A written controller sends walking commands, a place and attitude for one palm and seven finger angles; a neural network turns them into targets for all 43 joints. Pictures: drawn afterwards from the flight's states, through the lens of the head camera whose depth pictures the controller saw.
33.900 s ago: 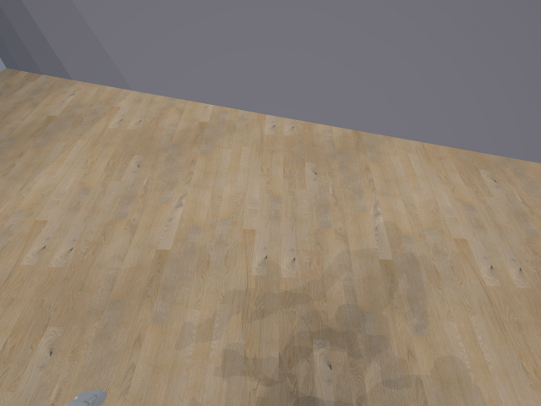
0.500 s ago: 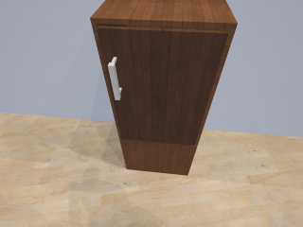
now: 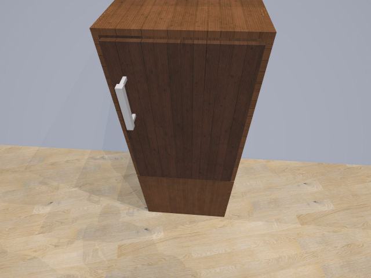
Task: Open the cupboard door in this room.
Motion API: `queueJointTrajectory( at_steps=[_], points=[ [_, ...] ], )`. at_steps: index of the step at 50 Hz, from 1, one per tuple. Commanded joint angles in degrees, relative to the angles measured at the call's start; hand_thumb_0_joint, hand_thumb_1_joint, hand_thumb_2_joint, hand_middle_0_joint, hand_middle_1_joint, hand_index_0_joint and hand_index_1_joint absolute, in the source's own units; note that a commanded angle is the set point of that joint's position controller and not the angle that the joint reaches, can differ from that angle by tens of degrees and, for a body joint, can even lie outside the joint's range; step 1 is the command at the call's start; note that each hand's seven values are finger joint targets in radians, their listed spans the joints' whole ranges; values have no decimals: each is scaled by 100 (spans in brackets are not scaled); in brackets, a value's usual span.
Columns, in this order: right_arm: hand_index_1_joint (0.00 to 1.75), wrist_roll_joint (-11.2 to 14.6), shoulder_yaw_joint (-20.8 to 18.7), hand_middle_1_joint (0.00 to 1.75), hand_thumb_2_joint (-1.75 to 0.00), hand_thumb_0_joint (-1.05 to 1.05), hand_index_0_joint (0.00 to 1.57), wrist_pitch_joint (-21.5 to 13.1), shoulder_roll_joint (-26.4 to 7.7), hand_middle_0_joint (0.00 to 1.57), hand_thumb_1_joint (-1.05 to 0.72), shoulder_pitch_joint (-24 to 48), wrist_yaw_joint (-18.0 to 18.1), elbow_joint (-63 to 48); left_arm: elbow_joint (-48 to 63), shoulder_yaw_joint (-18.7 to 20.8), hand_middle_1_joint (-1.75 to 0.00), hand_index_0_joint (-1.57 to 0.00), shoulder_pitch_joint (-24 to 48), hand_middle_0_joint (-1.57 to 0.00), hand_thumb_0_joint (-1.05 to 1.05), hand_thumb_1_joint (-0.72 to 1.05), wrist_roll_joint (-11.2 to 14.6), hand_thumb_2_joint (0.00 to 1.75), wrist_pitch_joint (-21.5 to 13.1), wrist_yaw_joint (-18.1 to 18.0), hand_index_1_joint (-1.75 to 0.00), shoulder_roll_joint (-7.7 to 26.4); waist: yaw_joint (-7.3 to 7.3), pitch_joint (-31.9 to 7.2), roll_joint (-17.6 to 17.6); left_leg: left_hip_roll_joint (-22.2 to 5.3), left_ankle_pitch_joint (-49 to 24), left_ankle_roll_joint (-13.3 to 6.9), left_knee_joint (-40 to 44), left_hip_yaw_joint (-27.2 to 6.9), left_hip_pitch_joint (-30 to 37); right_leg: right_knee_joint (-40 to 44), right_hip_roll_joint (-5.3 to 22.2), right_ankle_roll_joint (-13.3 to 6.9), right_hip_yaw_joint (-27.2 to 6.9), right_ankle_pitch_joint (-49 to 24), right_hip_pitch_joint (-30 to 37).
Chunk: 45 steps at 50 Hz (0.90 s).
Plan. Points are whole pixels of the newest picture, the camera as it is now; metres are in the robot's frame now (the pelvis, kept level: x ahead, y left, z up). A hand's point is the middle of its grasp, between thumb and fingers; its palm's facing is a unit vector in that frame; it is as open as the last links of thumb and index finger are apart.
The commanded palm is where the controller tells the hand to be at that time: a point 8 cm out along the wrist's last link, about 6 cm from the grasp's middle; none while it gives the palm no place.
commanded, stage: look again from close up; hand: left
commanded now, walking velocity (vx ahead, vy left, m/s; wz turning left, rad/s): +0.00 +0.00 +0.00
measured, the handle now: (127, 104) +0.55 +0.19 +0.07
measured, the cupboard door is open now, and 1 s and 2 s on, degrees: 0 0 0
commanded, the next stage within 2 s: raise the hand with hooked fingers in 0.04 s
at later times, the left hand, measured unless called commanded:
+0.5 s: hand (103, 263) +0.16 +0.18 -0.03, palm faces -0.03 -1.00 -0.05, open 8.2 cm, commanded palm +0.13 +0.25 -0.04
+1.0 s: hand (73, 244) +0.19 +0.24 +0.01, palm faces -0.01 -1.00 -0.07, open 11.2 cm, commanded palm +0.16 +0.29 +0.02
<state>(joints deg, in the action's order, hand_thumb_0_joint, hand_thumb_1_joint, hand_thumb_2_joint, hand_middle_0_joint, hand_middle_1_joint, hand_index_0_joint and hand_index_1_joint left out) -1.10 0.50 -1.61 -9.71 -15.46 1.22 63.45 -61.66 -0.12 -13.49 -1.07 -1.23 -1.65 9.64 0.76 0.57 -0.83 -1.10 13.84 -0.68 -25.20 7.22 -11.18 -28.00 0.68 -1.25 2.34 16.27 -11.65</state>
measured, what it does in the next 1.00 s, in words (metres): lowers itself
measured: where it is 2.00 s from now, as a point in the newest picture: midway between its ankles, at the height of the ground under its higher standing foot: outside the picture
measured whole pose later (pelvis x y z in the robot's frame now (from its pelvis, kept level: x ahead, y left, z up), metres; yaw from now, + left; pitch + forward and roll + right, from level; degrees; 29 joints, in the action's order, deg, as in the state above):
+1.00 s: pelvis -0.03 +0.00 -0.05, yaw +3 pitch +9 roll -2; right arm 2.2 1.8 -14.3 -13.7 -17.5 3.4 34.2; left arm -7.3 17.1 -16.7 20.0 -19.2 24.7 18.0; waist 1.4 -5.1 -2.2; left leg -2.6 23.5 -1.2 -53.9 2.1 -39.7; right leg -51.6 0.7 -1.4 6.1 24.6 -36.3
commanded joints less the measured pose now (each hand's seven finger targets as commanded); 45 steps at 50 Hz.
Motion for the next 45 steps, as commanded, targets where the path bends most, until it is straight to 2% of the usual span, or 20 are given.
queueJointTrajectory(
  at_steps=[1, 6, 7, 8, 9, 10, 11, 12, 13, 14, 15, 17, 19, 21, 23, 26, 30, 32, 40, 45],
  points=[
    [30, 21, -113, 30, -90, 0, 20, -86, -594, 20, -90, -197, 22, -180, 153, 114, -30, -20, -318, -20, 0, 90, 24, 90, -84, -43, -30, 709, -87, 122, 59, -598, -854, -107, 438, -615, 72, 523, 574, -138, -569, -1231, -43],
    [30, 30, -120, 30, -90, 0, 20, -73, -633, 20, -90, -91, 30, -163, 110, 111, -30, -20, -339, -20, 0, 90, 18, 90, -100, -34, -30, 740, -81, 75, 154, -596, -939, -87, 377, -583, 182, 601, 608, -147, -601, -1506, 24],
    [30, 100, -166, 30, -90, 0, 20, -29, -693, 20, -90, 400, 1, -559, -93, 101, -30, -20, -913, -20, 0, 90, -1, 90, -97, -281, -30, 669, -282, 393, 555, -653, -656, 105, -890, -357, -384, 705, 1012, 161, -1004, -3490, -36],
    [30, 381, -318, 30, -90, 0, 20, -879, -1583, 20, -90, 221, 235, -2471, 8508, 1111, -32, -20, 3511, -20, 0, 88, 1152, 89, -1387, -156, -32, 2181, 420, -2506, -425, 112, -1469, -131, -2, -610, 1008, 140, 395, -72, -435, -2815, 525],
    [30, 280, -224, 30, -90, 0, 20, -1371, -1166, 20, -90, 568, 446, -2260, 7190, 1033, -33, -20, 667, -20, 0, 85, 718, 88, -1216, -313, -33, 1813, -226, -2443, -1527, -29, -2322, -187, 47, -521, 1433, -167, 93, -193, -251, -1782, 411],
    [30, 373, -268, 30, -90, 0, 20, -1511, -894, 20, -90, 659, 420, -2197, 6266, 340, -34, -21, -917, -21, 0, 83, 995, 87, -520, -409, -34, 427, -60, -1451, -1337, -91, -2119, 0, 34, -598, 851, -72, 39, -89, 145, -1061, -226],
    [30, 407, -292, 30, -90, 0, 20, -1531, -950, 20, -90, 431, 392, -2123, 6016, 389, -36, -21, -645, -21, 0, 81, 1122, 86, -493, -278, -36, 162, 171, -618, -476, -80, -1678, -22, -148, -653, 380, 10, 19, -4, 293, -1046, -624],
    [30, 334, -406, 30, -90, 0, 20, -1586, -1128, 20, -90, 538, 379, -2432, 6097, 722, -37, -21, -239, -21, 0, 78, 1209, 85, -794, -124, -37, 515, 266, -4, 79, 9, -1090, -70, -404, -718, -144, 55, 3, 54, 317, -853, -1117],
    [30, 234, -505, 30, -90, 0, 20, -1601, -1216, 20, -90, 462, 367, -2494, 5738, 1075, -39, -21, -465, -21, 0, 76, 1240, 84, -1153, 85, -39, 698, 255, -176, 729, 51, -804, -66, -649, -690, -521, -67, -18, 91, 342, -582, -1381],
    [30, 182, -552, 30, -90, 0, 20, -1619, -1143, 20, -90, 519, 319, -2659, 5218, 1105, -40, -21, -1283, -21, 0, 74, 1343, 83, -1532, 388, -40, 404, 20, -215, 1157, 87, -636, -37, -904, -673, -961, -349, -56, 100, 357, -431, -1555],
    [30, 199, -583, 30, -90, 0, 20, -1633, -1132, 20, -90, 641, 221, -2851, 4754, 1157, -42, -21, -1925, -21, 0, 71, 1365, 82, -1880, 728, -42, 331, -222, -188, 896, 162, -566, 24, -1145, -626, -1324, -653, -24, 46, 295, -468, -1626],
    [30, 174, -631, 30, -90, 0, 20, -1627, -1097, 20, -90, 815, 68, -3160, 4721, 1214, -45, -22, -2189, -22, 0, 67, 1530, 80, -2731, 1468, -45, 249, -398, -593, 1122, 223, -437, 79, -1759, -552, -2032, -1349, -19, 24, 146, -621, -1831],
    [30, 206, -660, 30, -90, 0, 20, -1696, -1141, 20, -90, 928, -32, -3478, 4898, 1283, -48, -22, -1816, -22, 0, 62, 1620, 78, -3486, 2216, -48, 521, -334, -914, 924, 269, -201, 89, -2358, -548, -2652, -1777, 97, 52, -224, -702, -2029],
    [30, 285, -674, 30, -90, 0, 20, -1702, -1238, 20, -90, 874, -92, -3734, 5054, 1663, -51, -22, -1477, -22, 0, 57, 1794, 76, -3763, 2907, -51, 1054, -289, -1379, 595, 292, -135, 66, -2813, -529, -2961, -1997, 231, 64, -658, -777, -1972],
    [30, 354, -640, 30, -90, 0, 20, -1664, -1235, 20, -90, 894, -5, -4052, 5612, 1947, -54, -23, -1036, -23, 0, 53, 2150, 74, -3540, 3155, -54, 1246, -299, -1806, 339, 336, 99, 6, -3023, -457, -3104, -1851, 300, 164, -996, -282, -1849],
    [30, 355, -564, 30, -90, 0, 20, -1582, -1189, 20, -90, 655, 125, -4173, 6661, 2038, -58, -23, -262, -23, 0, 46, 2439, 71, -3208, 3046, -58, 1348, -124, -2047, 97, 200, 10, -67, -3144, -586, -2874, -1828, 189, 223, -982, -236, -1922],
    [30, 295, -465, 30, -90, 0, 20, -1547, -1182, 20, -90, 441, 246, -3961, 7299, 1664, -64, -24, 371, -24, 0, 36, 2165, 67, -3074, 2772, -64, 1313, 175, -1750, -162, 31, -265, -150, -3162, -773, -2594, -2028, -17, 149, -640, -616, -2383],
    [30, 299, -440, 30, -90, 0, 20, -1567, -1172, 20, -90, 432, 260, -3904, 7220, 1543, -68, -24, 301, -24, 0, 32, 2013, 65, -2903, 2744, -68, 1299, 200, -1704, -401, 14, -203, -163, -2989, -809, -2448, -1992, -80, 69, -423, -345, -2536],
    [30, 351, -304, 30, -90, 0, 20, -1527, -1145, 20, -90, 674, 276, -4022, 6552, 2243, -80, -25, -370, -25, 0, 13, 2262, 57, -2021, 2705, -80, 1691, -201, -1762, -96, 52, -122, -98, -2352, -904, -2337, -1631, -112, 46, -172, 66, -1913],
    [30, 352, -264, 30, -90, 0, 20, -1621, -1217, 20, -90, 539, 266, -3981, 6489, 2217, -87, -26, -60, -26, 0, 1, 2319, 52, -2111, 2576, -87, 1688, -105, -1411, 182, 57, 222, -82, -2099, -914, -2319, -1413, -122, 65, -101, 582, -2041]
  ],
)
